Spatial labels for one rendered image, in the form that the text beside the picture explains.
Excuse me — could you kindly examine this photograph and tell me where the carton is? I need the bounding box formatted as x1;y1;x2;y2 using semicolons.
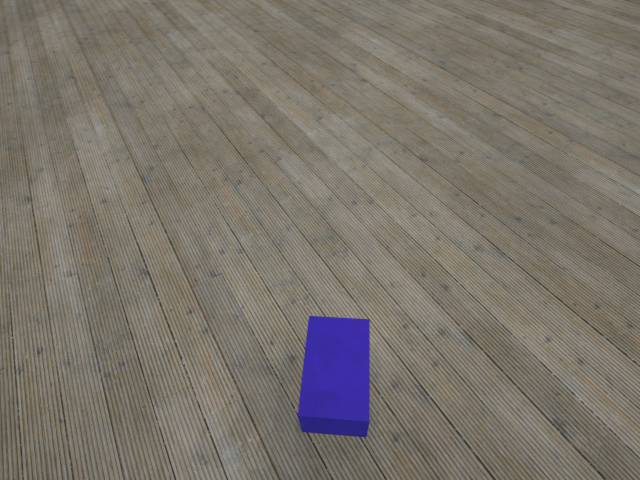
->
298;316;369;437

